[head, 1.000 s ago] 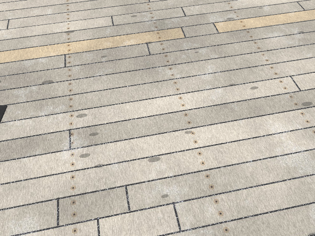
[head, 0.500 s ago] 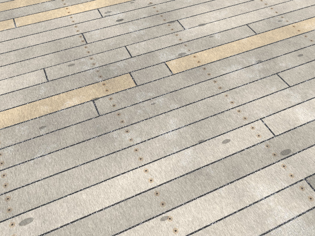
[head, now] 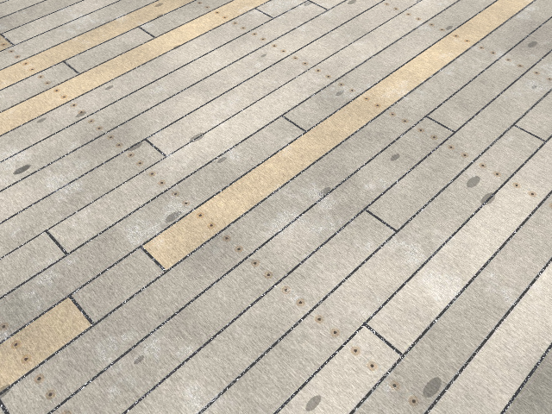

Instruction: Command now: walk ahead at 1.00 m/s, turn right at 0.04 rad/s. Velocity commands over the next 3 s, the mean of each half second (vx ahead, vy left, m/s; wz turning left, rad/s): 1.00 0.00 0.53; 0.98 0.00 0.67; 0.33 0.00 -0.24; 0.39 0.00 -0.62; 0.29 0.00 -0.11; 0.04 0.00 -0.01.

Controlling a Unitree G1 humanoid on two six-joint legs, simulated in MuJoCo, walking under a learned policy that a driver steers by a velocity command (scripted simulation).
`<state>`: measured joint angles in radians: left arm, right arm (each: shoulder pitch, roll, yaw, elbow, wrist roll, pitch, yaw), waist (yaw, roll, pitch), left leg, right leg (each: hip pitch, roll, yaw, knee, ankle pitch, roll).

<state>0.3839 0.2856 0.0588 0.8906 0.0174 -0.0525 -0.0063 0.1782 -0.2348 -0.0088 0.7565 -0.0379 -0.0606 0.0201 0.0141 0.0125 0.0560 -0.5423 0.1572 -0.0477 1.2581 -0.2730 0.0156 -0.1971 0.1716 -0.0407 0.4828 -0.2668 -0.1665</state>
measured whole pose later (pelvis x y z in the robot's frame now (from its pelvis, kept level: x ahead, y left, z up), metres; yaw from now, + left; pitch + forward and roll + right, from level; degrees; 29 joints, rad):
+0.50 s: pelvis +0.48 +0.09 +0.00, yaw +20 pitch +0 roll +1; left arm 0.05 0.22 -0.04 0.64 0.08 -0.09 -0.01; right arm 0.49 -0.30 -0.06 0.93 0.00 -0.05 0.01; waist -0.06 0.00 0.02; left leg -0.14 -0.23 -0.06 0.39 -0.22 0.19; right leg -0.67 -0.12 0.12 1.15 -0.26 0.03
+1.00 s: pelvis +0.92 +0.24 +0.01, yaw +40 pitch +3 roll -3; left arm 0.52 0.33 0.06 0.91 0.02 -0.10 -0.01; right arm 0.02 -0.34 -0.02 0.64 -0.05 -0.04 0.07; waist 0.08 0.05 -0.02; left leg -0.71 0.02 -0.06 0.91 -0.14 0.07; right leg -0.01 0.02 -0.08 0.26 -0.26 0.01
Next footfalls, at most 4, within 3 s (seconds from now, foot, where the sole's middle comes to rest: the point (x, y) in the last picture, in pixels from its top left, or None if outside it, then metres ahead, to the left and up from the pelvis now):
0.28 left None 0.48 0.10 -0.77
0.72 right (260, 250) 0.95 0.09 -0.77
1.12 left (126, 209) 1.09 0.51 -0.77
1.60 right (182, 160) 1.31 0.37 -0.77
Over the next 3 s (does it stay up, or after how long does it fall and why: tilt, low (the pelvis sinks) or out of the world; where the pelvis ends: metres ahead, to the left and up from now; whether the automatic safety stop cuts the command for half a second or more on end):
stays up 1.52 0.55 0.00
